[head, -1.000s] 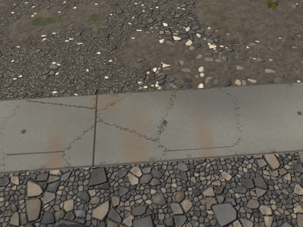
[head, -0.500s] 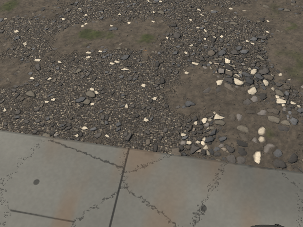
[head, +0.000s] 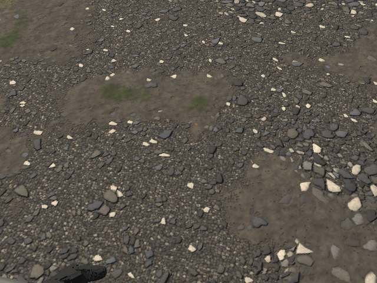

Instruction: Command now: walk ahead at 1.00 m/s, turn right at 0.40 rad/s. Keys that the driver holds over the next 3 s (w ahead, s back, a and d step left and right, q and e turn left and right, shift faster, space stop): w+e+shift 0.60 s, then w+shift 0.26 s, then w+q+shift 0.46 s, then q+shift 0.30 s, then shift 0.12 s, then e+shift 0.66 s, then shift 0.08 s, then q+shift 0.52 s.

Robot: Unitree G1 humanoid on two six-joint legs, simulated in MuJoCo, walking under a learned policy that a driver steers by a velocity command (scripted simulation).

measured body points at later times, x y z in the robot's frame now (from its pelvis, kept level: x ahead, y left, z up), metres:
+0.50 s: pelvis +0.52 +0.00 -0.09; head +0.53 +0.00 +0.36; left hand +0.54 +0.32 -0.20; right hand +0.70 -0.30 -0.12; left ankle +0.65 +0.11 -0.83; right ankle +0.20 -0.07 -0.67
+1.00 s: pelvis +0.90 -0.20 -0.12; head +0.91 -0.21 +0.33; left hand +1.15 -0.07 -0.23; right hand +0.75 -0.39 -0.26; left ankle +0.90 -0.01 -0.72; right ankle +0.88 -0.22 -0.84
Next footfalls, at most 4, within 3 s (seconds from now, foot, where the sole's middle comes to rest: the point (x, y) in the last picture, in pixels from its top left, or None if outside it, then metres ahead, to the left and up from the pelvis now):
0.04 right None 0.22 -0.09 -0.76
0.48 left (150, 240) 0.68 0.11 -0.88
0.86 right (230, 186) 0.91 -0.25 -0.88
1.30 left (245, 115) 1.33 -0.40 -0.88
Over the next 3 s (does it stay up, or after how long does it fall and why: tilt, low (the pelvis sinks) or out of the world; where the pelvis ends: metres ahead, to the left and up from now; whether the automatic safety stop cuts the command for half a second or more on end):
stays up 1.51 -0.51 -0.12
